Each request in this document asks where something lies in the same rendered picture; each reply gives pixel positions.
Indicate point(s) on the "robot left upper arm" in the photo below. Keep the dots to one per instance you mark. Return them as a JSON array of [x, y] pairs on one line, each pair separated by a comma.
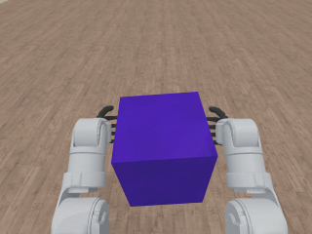
[[82, 215]]

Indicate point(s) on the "left robot hand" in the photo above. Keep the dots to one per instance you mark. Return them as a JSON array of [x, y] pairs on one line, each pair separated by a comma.
[[101, 114]]

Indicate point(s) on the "right robot hand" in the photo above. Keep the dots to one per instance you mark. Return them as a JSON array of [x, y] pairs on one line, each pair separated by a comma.
[[221, 115]]

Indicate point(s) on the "robot right upper arm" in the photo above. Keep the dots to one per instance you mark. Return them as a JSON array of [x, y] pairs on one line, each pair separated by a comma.
[[254, 216]]

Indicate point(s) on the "carton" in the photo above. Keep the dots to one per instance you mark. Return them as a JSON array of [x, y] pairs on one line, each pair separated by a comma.
[[163, 150]]

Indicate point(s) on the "left robot forearm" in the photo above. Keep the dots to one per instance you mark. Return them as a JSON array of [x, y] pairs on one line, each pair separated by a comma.
[[85, 172]]

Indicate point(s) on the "right robot forearm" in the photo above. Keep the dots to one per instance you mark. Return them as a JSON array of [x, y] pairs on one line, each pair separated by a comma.
[[246, 171]]

